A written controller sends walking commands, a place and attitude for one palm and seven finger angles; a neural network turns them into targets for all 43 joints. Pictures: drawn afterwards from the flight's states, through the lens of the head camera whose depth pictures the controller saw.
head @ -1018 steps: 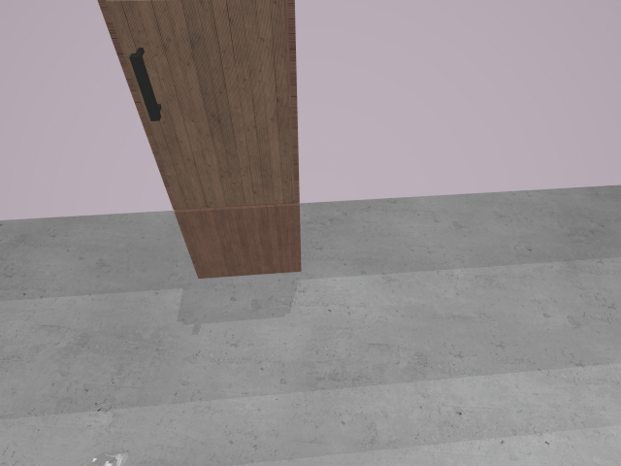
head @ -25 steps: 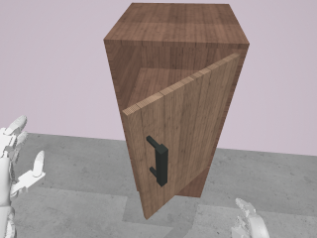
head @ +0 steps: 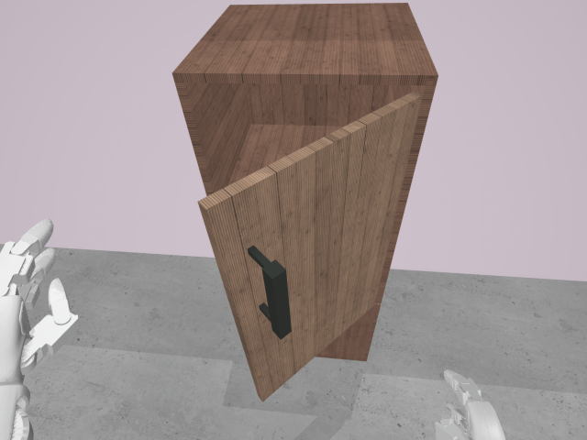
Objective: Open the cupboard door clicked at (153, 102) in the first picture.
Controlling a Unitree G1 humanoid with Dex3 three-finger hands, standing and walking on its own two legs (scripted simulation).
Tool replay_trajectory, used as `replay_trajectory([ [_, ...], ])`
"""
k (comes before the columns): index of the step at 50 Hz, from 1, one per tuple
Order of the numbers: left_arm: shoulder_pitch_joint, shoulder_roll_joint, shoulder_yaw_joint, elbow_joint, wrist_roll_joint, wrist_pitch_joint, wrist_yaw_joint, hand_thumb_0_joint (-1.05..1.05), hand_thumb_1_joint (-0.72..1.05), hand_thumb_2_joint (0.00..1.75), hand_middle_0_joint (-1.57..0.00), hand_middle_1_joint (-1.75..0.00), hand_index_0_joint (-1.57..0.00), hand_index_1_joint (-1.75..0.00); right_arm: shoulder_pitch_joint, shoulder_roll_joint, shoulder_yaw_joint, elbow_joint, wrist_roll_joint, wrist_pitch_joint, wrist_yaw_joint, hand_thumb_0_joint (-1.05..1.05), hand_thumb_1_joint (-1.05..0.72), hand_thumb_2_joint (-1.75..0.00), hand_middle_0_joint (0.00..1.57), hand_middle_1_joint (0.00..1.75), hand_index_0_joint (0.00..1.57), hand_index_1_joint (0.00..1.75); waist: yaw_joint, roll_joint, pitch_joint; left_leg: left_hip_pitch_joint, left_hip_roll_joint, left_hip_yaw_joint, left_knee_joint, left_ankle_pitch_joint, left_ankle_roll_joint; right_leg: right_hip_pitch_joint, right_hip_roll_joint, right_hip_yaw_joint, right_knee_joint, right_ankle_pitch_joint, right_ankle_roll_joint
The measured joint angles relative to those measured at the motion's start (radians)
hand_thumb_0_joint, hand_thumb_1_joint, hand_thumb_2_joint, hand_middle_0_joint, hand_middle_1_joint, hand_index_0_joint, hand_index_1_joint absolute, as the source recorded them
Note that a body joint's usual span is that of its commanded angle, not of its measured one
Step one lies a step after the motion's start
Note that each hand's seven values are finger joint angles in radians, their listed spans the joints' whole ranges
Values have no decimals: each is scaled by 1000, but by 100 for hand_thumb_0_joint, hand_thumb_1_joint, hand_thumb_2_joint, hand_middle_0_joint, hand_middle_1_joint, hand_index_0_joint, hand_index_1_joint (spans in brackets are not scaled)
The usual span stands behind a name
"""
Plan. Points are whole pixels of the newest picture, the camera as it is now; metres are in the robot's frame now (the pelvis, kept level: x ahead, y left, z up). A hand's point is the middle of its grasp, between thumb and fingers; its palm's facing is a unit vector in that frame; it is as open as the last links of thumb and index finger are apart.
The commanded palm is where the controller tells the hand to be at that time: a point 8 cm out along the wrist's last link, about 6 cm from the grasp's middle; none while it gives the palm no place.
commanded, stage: step back with the hand held close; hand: left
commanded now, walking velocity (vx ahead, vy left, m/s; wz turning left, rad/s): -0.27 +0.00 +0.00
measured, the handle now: (269, 293) +0.30 +0.08 +0.06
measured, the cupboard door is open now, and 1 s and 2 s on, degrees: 46 46 46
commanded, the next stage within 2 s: stop stepping back and stand still in 1.22 s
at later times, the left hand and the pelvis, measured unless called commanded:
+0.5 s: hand (8, 353) +0.15 +0.30 +0.15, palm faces +0.32 -0.80 -0.50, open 7.4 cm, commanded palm +0.09 +0.34 +0.17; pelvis -0.07 +0.05 -0.01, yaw -2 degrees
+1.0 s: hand out of the picture +0.05 +0.36 +0.17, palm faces +0.38 -0.83 -0.41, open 7.4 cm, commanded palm -0.02 +0.39 +0.17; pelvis -0.18 +0.10 -0.01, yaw -2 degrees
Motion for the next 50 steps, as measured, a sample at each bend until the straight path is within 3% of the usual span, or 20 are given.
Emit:
replay_trajectory([
  [5,10,25,37,-20,21,-34,-2,1,89,90,-21,-30,-21,-30,-22,-3,-3,-31,5,43,6,1,-91,-90,20,30,20,30,-15,-3,1,-64,20,3,41,-9,2,-53,18,5,9,14,3],
  [11,47,33,15,-53,29,-22,0,1,89,90,-21,-30,-21,-30,-39,-16,-23,-76,14,88,2,1,-91,-90,20,30,20,30,-37,-17,21,-108,20,30,53,1,12,-119,12,29,48,20,20],
  [16,79,81,34,-116,25,-19,8,1,89,90,-21,-30,-21,-30,-35,-5,-30,-105,20,107,-5,1,-91,-90,20,30,20,30,-53,-51,38,-137,13,48,65,14,28,-164,2,44,86,25,33],
  [22,95,120,82,-173,23,-48,25,1,89,90,-22,-30,-21,-30,-13,8,-26,-122,17,94,-2,1,-91,-90,20,30,20,30,-63,-67,42,-180,3,57,90,34,54,-213,-11,49,124,41,53],
  [30,79,94,109,-143,46,-82,33,1,89,90,-21,-30,-21,-30,36,22,-16,-115,8,37,1,1,-91,-90,20,30,20,30,-69,-36,25,-262,-33,35,121,74,90,-248,-13,44,277,-34,53],
  [34,75,58,117,-144,39,-90,39,1,89,90,-21,-30,-21,-30,28,29,-10,-85,3,17,10,1,-91,-90,20,30,20,30,-43,-25,18,-329,-37,42,122,88,82,-219,-5,46,222,-108,38],
  [38,87,26,71,-167,27,-101,45,1,89,90,-21,-30,-21,-30,11,32,-9,-42,3,3,22,1,-91,-90,20,30,20,30,-23,-14,46,-340,-38,14,173,-12,19,-221,-3,47,192,-37,56],
  [40,107,28,56,-182,31,-104,46,1,89,90,-21,-30,-21,-30,21,37,-5,-24,2,2,21,1,-91,-90,20,30,20,30,-16,-30,25,-301,-38,-15,228,-42,7,-226,-3,63,201,-37,64],
  [41,108,32,52,-186,34,-103,46,1,89,90,-21,-30,-21,-30,28,39,-4,-21,0,3,18,1,-91,-90,20,30,20,30,-21,-37,11,-274,-36,-23,214,-16,13,-231,-4,66,208,-40,69],
  [44,33,58,54,-169,39,-95,45,1,89,90,-21,-30,-21,-30,10,42,-4,-15,-4,-2,0,1,-91,-90,20,30,20,30,-30,-72,27,-256,-56,-5,168,37,86,-251,-22,79,247,-49,77],
  [45,7,69,64,-159,38,-97,46,1,89,90,-21,-30,-21,-30,-4,44,-5,-17,-9,-9,-2,1,-91,-90,20,30,20,30,-32,-77,37,-252,-54,2,150,51,96,-272,-15,88,305,-105,72],
  [47,-27,88,86,-145,38,-101,49,1,89,90,-21,-30,-21,-30,-25,49,-7,-24,-23,-28,3,1,-91,-90,20,30,20,30,-46,-71,48,-250,-40,3,103,92,101,-320,15,99,465,-194,62],
  [50,-14,110,114,-168,29,-108,55,1,89,90,-21,-30,-21,-30,-32,58,-7,-42,-26,-44,19,1,-91,-90,20,30,20,30,-65,-60,37,-250,-15,1,19,162,101,-340,35,80,587,-213,55],
])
